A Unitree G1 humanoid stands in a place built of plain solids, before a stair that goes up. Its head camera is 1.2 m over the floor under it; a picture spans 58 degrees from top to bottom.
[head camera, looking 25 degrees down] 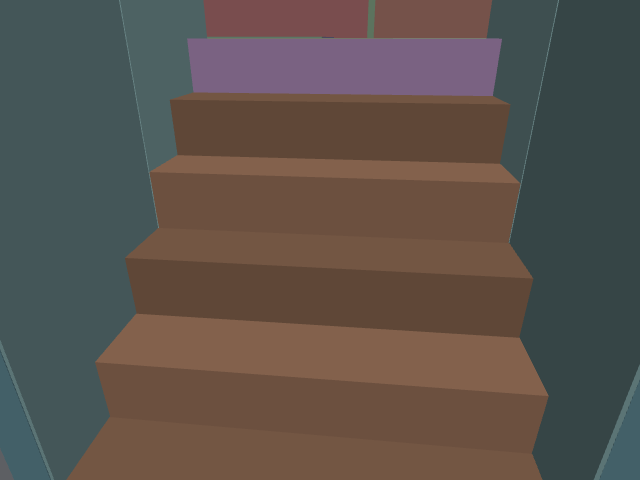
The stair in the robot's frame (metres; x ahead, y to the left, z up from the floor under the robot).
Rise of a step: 0.20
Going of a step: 0.23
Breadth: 1.20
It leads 6 degrees to the right of straight ahead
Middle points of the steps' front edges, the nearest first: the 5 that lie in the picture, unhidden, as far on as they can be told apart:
0.87 0.02 0.40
1.10 0.00 0.60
1.33 -0.02 0.80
1.56 -0.05 1.00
1.79 -0.07 1.20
